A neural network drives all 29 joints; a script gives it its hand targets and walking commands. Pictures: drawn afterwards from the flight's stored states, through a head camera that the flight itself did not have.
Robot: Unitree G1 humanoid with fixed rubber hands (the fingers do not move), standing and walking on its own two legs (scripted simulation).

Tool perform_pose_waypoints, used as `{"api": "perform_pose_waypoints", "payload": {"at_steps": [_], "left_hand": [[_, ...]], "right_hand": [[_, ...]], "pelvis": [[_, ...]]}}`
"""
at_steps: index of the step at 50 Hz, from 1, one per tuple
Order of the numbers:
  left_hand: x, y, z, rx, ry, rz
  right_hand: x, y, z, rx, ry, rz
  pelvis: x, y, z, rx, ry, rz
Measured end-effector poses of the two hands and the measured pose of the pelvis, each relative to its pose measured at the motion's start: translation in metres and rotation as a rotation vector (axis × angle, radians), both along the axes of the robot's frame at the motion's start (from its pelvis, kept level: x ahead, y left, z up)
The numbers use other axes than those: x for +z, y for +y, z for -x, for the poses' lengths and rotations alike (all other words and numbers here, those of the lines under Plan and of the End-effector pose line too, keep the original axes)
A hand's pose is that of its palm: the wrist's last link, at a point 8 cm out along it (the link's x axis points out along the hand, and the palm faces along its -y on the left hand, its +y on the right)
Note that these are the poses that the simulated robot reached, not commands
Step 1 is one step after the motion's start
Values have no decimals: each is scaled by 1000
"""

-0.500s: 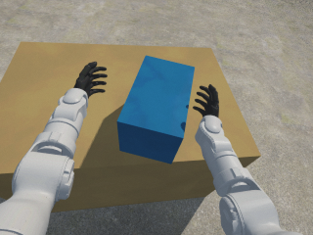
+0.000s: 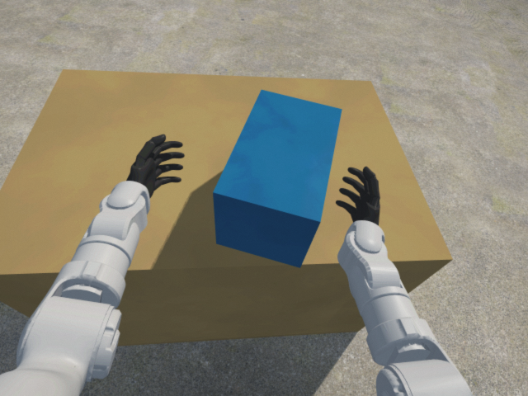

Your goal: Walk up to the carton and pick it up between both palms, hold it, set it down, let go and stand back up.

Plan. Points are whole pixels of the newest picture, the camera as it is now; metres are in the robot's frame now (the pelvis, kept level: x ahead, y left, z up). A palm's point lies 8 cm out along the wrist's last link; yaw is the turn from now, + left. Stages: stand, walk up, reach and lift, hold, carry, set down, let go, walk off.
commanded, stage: set down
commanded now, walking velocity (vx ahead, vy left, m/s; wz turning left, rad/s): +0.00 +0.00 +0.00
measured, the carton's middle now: (280, 175) +0.53 -0.05 -0.05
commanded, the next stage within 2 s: none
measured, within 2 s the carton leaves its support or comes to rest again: neither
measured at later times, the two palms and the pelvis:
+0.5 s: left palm (114, 242) +0.34 +0.22 +0.02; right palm (353, 268) +0.30 -0.15 +0.01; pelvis +0.01 +0.00 +0.00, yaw +0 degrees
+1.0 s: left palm (98, 295) +0.27 +0.24 -0.01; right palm (346, 306) +0.25 -0.14 -0.03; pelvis +0.02 +0.01 +0.00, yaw +1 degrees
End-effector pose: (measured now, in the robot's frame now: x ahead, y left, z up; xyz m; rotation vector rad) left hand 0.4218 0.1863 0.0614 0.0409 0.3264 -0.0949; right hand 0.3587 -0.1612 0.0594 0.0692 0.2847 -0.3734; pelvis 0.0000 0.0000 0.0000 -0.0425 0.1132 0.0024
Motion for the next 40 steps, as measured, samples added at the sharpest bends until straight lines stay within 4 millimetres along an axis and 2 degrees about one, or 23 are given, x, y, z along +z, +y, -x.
{"api": "perform_pose_waypoints", "payload": {"at_steps": [7,14,22,30,40], "left_hand": [[-22,4,23,-3,14,-2],[-33,20,47,20,14,-21],[-40,34,73,19,17,-25],[-53,37,98,10,19,-10],[-61,43,120,8,10,-20]], "right_hand": [[-18,11,18,-10,17,-26],[-40,12,36,-38,29,-47],[-46,12,54,-37,-3,-28],[-56,17,73,-32,17,-9],[-65,21,85,-30,8,-13]], "pelvis": [[0,-3,-4,0,-27,4],[0,-2,-7,3,-44,8],[0,0,-9,3,-72,7],[-1,0,-11,8,-114,8],[-3,2,-16,11,-135,13]]}}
